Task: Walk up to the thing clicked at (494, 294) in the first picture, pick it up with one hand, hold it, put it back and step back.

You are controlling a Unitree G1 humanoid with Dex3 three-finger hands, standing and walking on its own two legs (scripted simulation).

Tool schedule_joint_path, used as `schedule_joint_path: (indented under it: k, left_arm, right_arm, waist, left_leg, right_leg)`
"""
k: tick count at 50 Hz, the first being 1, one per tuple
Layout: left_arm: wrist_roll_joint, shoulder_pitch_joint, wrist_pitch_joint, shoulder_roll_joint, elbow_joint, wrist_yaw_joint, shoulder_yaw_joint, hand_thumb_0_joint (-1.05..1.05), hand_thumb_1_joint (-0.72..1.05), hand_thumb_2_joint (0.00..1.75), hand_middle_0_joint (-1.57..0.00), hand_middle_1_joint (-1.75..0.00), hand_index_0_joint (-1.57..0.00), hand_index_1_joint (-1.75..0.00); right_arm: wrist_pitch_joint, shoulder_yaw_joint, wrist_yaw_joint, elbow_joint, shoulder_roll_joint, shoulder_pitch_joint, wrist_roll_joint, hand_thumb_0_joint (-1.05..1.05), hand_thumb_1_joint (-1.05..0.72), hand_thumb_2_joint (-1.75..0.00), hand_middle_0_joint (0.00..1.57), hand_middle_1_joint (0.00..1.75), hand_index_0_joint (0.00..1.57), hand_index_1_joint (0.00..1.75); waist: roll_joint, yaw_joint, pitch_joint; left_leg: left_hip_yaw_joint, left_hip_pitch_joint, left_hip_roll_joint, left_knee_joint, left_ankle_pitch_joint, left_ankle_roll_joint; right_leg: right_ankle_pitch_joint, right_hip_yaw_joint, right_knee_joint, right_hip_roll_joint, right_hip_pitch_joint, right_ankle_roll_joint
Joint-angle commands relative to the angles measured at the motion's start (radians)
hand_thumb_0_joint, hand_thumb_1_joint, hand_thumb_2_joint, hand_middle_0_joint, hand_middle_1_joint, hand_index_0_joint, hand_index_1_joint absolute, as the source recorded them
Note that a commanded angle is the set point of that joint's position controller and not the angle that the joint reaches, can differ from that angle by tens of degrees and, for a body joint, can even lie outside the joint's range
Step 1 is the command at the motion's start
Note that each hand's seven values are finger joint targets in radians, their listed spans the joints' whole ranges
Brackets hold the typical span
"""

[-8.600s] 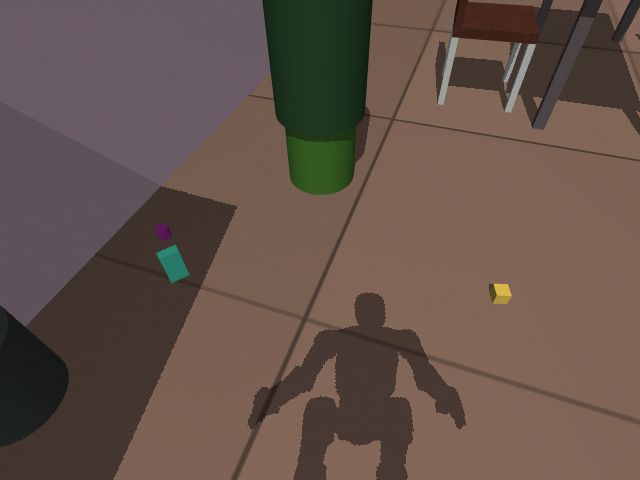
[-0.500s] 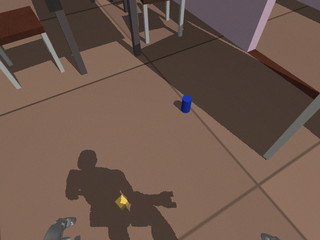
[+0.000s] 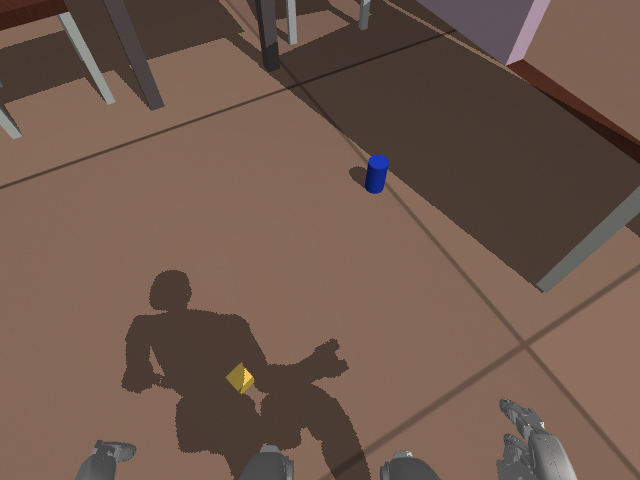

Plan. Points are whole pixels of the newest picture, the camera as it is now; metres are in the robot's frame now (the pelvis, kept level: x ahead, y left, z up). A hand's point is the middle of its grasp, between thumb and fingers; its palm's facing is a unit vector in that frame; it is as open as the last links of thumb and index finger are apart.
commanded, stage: rise first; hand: left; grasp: from above
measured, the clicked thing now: (240, 379) +0.41 +0.25 -0.67
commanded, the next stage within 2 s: none
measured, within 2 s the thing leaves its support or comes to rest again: neither
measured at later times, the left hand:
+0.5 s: hand (173, 440) +0.22 +0.29 -0.32, palm faces -0.25 -0.40 -0.88, open 14.1 cm
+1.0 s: hand (200, 402) +0.31 +0.29 -0.47, palm faces -0.22 -0.36 -0.91, open 14.1 cm
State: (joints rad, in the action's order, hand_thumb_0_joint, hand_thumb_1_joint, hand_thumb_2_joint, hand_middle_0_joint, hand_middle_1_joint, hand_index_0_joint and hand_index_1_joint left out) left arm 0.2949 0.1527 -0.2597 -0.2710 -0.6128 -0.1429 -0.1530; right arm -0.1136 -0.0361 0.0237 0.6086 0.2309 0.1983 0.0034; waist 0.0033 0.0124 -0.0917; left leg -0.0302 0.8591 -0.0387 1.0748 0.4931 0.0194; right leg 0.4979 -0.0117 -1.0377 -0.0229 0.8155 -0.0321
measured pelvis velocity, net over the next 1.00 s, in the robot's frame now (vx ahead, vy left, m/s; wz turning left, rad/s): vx -0.10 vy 0.00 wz -0.09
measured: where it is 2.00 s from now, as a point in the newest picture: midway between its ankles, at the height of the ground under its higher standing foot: outside the picture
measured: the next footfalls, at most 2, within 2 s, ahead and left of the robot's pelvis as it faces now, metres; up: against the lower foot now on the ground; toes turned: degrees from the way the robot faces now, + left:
none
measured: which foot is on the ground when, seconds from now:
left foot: down 0.00-1.00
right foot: down 0.00-1.00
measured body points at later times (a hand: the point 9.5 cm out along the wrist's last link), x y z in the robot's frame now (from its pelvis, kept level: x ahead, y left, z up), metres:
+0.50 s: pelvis -0.05 -0.01 -0.16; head +0.12 +0.01 +0.26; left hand +0.23 +0.30 -0.27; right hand +0.12 -0.27 -0.28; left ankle +0.01 +0.13 -0.66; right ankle +0.00 -0.14 -0.66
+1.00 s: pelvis -0.10 +0.00 -0.32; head +0.10 +0.03 +0.08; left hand +0.32 +0.31 -0.42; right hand -0.05 -0.25 -0.45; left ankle +0.01 +0.13 -0.67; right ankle +0.00 -0.14 -0.66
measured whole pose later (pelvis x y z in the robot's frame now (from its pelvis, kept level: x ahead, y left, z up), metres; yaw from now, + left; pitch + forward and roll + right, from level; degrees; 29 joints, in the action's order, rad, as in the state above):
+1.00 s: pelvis -0.10 +0.00 -0.32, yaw -5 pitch +33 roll -6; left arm 0.72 -0.88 -0.30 -0.54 -1.51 -0.59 -0.27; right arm -0.26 0.02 -0.17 0.92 0.24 0.13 -0.13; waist 0.03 0.17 -0.14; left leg -0.12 2.18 -0.02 2.23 0.63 0.03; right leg 0.64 -0.02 -2.17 0.02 2.11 -0.05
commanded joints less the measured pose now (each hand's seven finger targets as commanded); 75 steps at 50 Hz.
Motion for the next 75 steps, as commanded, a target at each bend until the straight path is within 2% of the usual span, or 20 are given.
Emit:
schedule_joint_path:
  k: [1, 3, 8, 11, 13, 14, 15, 17, 19, 21, 23, 26, 32, 35, 39, 45, 49, 56, 64, 75]
  left_arm:
    - [0.036, 0.012, -0.026, -0.178, 0.185, -0.050, -0.055, 0.00, -0.55, 0.96, -0.10, -1.03, -0.11, -1.02]
    - [0.043, -0.006, -0.039, -0.166, 0.202, -0.062, -0.033, 0.00, -0.54, 0.96, -0.11, -1.03, -0.12, -1.01]
    - [0.134, -0.188, -0.033, -0.162, 0.079, -0.123, -0.015, 0.00, -0.53, 0.98, -0.09, -1.00, -0.09, -0.99]
    - [0.195, -0.272, -0.015, -0.129, -0.040, -0.180, 0.007, 0.00, -0.54, 1.02, -0.08, -0.96, -0.06, -0.97]
    - [0.250, -0.341, -0.004, -0.154, -0.088, -0.230, 0.001, 0.00, -0.54, 1.05, -0.07, -0.94, -0.05, -0.96]
    - [0.268, -0.382, -0.002, -0.132, -0.104, -0.252, 0.026, 0.00, -0.54, 1.07, -0.07, -0.94, -0.04, -0.96]
    - [0.290, -0.392, 0.000, -0.165, -0.139, -0.281, 0.000, 0.00, -0.54, 1.07, -0.08, -0.92, -0.05, -0.96]
    - [0.326, -0.467, -0.003, -0.179, -0.167, -0.325, 0.012, 0.00, -0.56, 1.08, -0.08, -0.93, -0.04, -0.97]
    - [0.366, -0.533, -0.015, -0.242, -0.228, -0.373, -0.022, 0.00, -0.58, 1.09, -0.10, -0.96, -0.06, -1.00]
    - [0.393, -0.640, -0.027, -0.237, -0.277, -0.410, -0.002, 0.00, -0.59, 1.07, -0.12, -0.98, -0.09, -1.01]
    - [0.418, -0.689, -0.043, -0.300, -0.361, -0.448, -0.039, 0.00, -0.61, 1.07, -0.12, -1.01, -0.09, -1.04]
    - [0.441, -0.787, -0.066, -0.325, -0.464, -0.481, -0.046, 0.00, -0.59, 1.04, -0.13, -1.02, -0.11, -1.04]
    - [0.456, -1.036, -0.069, -0.353, -0.549, -0.505, -0.001, 0.00, -0.51, 1.01, -0.15, -0.94, -0.13, -0.96]
    - [0.467, -1.122, -0.064, -0.400, -0.590, -0.517, -0.017, 0.00, -0.53, 1.03, -0.16, -0.92, -0.13, -0.95]
    - [0.472, -1.221, -0.058, -0.487, -0.632, -0.528, -0.073, 0.00, -0.55, 1.06, -0.15, -0.92, -0.12, -0.95]
    - [0.436, -1.296, -0.041, -0.524, -0.745, -0.490, -0.111, 0.00, -0.61, 1.12, -0.11, -0.93, -0.06, -0.98]
    - [0.450, -1.331, -0.036, -0.506, -0.819, -0.467, -0.103, 0.00, -0.61, 1.11, -0.10, -0.93, -0.06, -0.97]
    - [0.507, -1.393, -0.022, -0.545, -0.869, -0.469, -0.122, 0.00, -0.60, 1.09, -0.10, -0.95, -0.07, -0.98]
    - [0.547, -1.404, 0.011, -0.618, -0.832, -0.455, -0.158, 0.00, -0.61, 1.07, -0.10, -0.96, -0.07, -0.99]
    - [0.557, -1.436, 0.024, -0.640, -0.892, -0.471, -0.191, 0.00, -0.61, 1.06, -0.12, -0.94, -0.08, -0.97]
  right_arm:
    - [-0.044, -0.052, 0.034, -0.128, 0.144, 0.022, -0.004, 0.00, -0.93, -0.91, 0.20, 0.30, 0.20, 0.30]
    - [-0.049, -0.046, 0.044, -0.128, 0.138, 0.010, -0.006, 0.00, -0.92, -0.91, 0.20, 0.30, 0.20, 0.30]
    - [-0.058, -0.038, 0.057, -0.096, 0.138, -0.007, -0.012, 0.00, -0.89, -0.90, 0.20, 0.30, 0.20, 0.30]
    - [-0.066, -0.042, 0.048, -0.061, 0.153, -0.018, -0.021, 0.00, -0.85, -0.89, 0.20, 0.30, 0.20, 0.30]
    - [-0.066, -0.043, 0.045, -0.041, 0.158, -0.021, -0.021, 0.00, -0.83, -0.88, 0.20, 0.30, 0.20, 0.30]
    - [-0.069, -0.041, 0.039, -0.027, 0.160, -0.022, -0.021, 0.00, -0.82, -0.88, 0.20, 0.30, 0.20, 0.30]
    - [-0.069, -0.040, 0.035, -0.015, 0.165, -0.030, -0.022, 0.00, -0.83, -0.88, 0.20, 0.30, 0.20, 0.30]
    - [-0.070, -0.036, 0.023, 0.008, 0.171, -0.037, -0.027, 0.00, -0.84, -0.88, 0.20, 0.30, 0.20, 0.30]
    - [-0.066, -0.036, 0.012, 0.033, 0.182, -0.048, -0.033, 0.00, -0.87, -0.89, 0.20, 0.30, 0.20, 0.30]
    - [-0.064, -0.029, 0.000, 0.072, 0.174, -0.037, -0.045, 0.00, -0.90, -0.90, 0.20, 0.30, 0.20, 0.30]
    - [-0.066, -0.028, -0.012, 0.081, 0.185, -0.046, -0.057, 0.00, -0.92, -0.90, 0.20, 0.30, 0.20, 0.30]
    - [-0.075, -0.025, -0.032, 0.107, 0.179, -0.051, -0.078, 0.00, -0.93, -0.91, 0.20, 0.30, 0.20, 0.30]
    - [-0.105, -0.023, -0.078, 0.150, 0.169, -0.063, -0.110, 0.00, -0.88, -0.89, 0.20, 0.30, 0.20, 0.30]
    - [-0.123, -0.020, -0.104, 0.177, 0.181, -0.056, -0.114, 0.00, -0.89, -0.89, 0.20, 0.30, 0.20, 0.30]
    - [-0.143, -0.013, -0.133, 0.211, 0.202, -0.033, -0.126, 0.00, -0.88, -0.89, 0.20, 0.30, 0.20, 0.30]
    - [-0.169, -0.008, -0.170, 0.254, 0.214, 0.036, -0.127, 0.00, -0.88, -0.90, 0.20, 0.30, 0.20, 0.30]
    - [-0.182, -0.003, -0.197, 0.272, 0.231, 0.070, -0.126, 0.00, -0.88, -0.89, 0.20, 0.30, 0.20, 0.30]
    - [-0.196, 0.006, -0.237, 0.275, 0.273, 0.125, -0.135, 0.00, -0.89, -0.89, 0.20, 0.30, 0.20, 0.30]
    - [-0.189, 0.004, -0.268, 0.273, 0.277, 0.162, -0.141, 0.00, -0.89, -0.90, 0.20, 0.30, 0.20, 0.30]
    - [-0.192, 0.016, -0.288, 0.280, 0.289, 0.170, -0.158, 0.00, -0.89, -0.90, 0.20, 0.30, 0.20, 0.30]
  waist:
    - [0.061, 0.010, -0.274]
    - [0.061, 0.018, -0.281]
    - [0.053, 0.032, -0.266]
    - [0.073, 0.023, -0.339]
    - [0.062, 0.021, -0.411]
    - [0.066, 0.028, -0.434]
    - [0.078, 0.016, -0.461]
    - [0.092, 0.016, -0.545]
    - [0.080, 0.011, -0.581]
    - [0.047, 0.028, -0.621]
    - [0.048, 0.012, -0.648]
    - [0.040, 0.016, -0.677]
    - [0.095, 0.069, -0.671]
    - [0.137, 0.087, -0.679]
    - [0.170, 0.112, -0.687]
    - [0.205, 0.135, -0.650]
    - [0.211, 0.163, -0.594]
    - [0.235, 0.185, -0.610]
    - [0.226, 0.180, -0.660]
    - [0.212, 0.204, -0.615]
  left_leg:
    - [0.023, -0.153, 0.016, -0.092, -0.312, -0.012]
    - [0.022, -0.121, 0.016, -0.068, -0.297, -0.013]
    - [0.019, 0.031, 0.019, 0.041, -0.195, -0.014]
    - [0.006, 0.118, 0.017, 0.141, -0.244, -0.001]
    - [0.016, 0.175, 0.023, 0.216, -0.249, -0.005]
    - [0.006, 0.200, 0.021, 0.236, -0.253, -0.001]
    - [0.012, 0.231, 0.026, 0.268, -0.253, -0.003]
    - [0.005, 0.254, 0.024, 0.323, -0.297, 0.000]
    - [0.014, 0.329, 0.027, 0.384, -0.259, -0.005]
    - [0.026, 0.408, 0.025, 0.453, -0.216, -0.011]
    - [0.037, 0.479, 0.026, 0.508, -0.170, -0.015]
    - [0.035, 0.552, 0.021, 0.594, -0.118, -0.019]
    - [0.033, 0.687, 0.018, 0.708, 0.078, -0.024]
    - [0.019, 0.716, 0.018, 0.739, 0.153, -0.022]
    - [0.015, 0.759, 0.018, 0.797, 0.183, -0.025]
    - [-0.004, 0.808, 0.019, 0.853, 0.187, -0.023]
    - [-0.014, 0.849, 0.020, 0.889, 0.184, -0.025]
    - [-0.015, 0.869, 0.014, 0.958, 0.087, -0.024]
    - [0.022, 0.937, 0.023, 1.036, 0.032, -0.036]
    - [0.018, 1.006, 0.017, 1.101, 0.037, -0.042]
  right_leg:
    - [-0.265, -0.028, 0.073, 0.031, -0.074, 0.048]
    - [-0.255, -0.028, 0.052, 0.031, -0.040, 0.050]
    - [-0.168, -0.032, -0.065, 0.030, 0.129, 0.056]
    - [-0.192, -0.043, -0.203, 0.031, 0.257, 0.065]
    - [-0.206, -0.035, -0.258, 0.034, 0.305, 0.063]
    - [-0.205, -0.038, -0.296, 0.036, 0.346, 0.066]
    - [-0.208, -0.033, -0.323, 0.034, 0.367, 0.065]
    - [-0.238, -0.038, -0.388, 0.037, 0.419, 0.069]
    - [-0.226, -0.034, -0.421, 0.040, 0.459, 0.063]
    - [-0.224, -0.034, -0.452, 0.041, 0.482, 0.056]
    - [-0.192, -0.029, -0.487, 0.040, 0.511, 0.054]
    - [-0.137, -0.038, -0.550, 0.040, 0.589, 0.054]
    - [0.119, -0.030, -0.611, 0.044, 0.787, 0.052]
    - [0.186, -0.048, -0.675, 0.046, 0.876, 0.056]
    - [0.189, -0.061, -0.739, 0.040, 0.941, 0.053]
    - [0.164, -0.088, -0.837, 0.038, 1.018, 0.055]
    - [0.142, -0.102, -0.889, 0.041, 1.097, 0.058]
    - [0.051, -0.111, -0.973, 0.046, 1.133, 0.063]
    - [0.004, -0.108, -1.004, 0.059, 1.058, 0.057]
    - [0.001, -0.120, -1.034, 0.070, 1.078, 0.052]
